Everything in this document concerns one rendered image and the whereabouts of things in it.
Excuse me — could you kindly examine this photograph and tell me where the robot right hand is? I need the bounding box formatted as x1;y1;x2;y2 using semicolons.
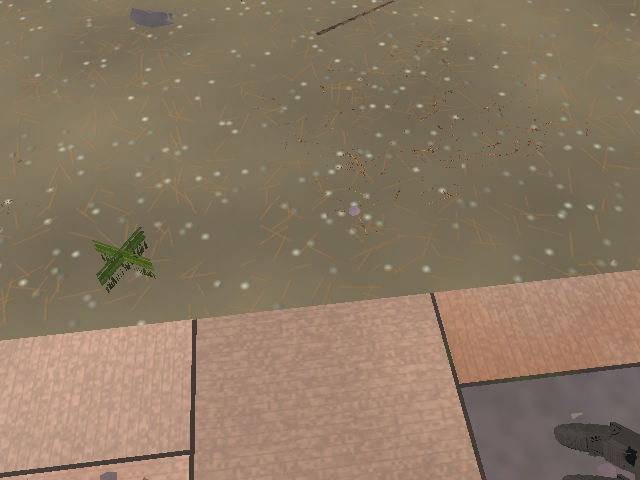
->
554;422;640;480

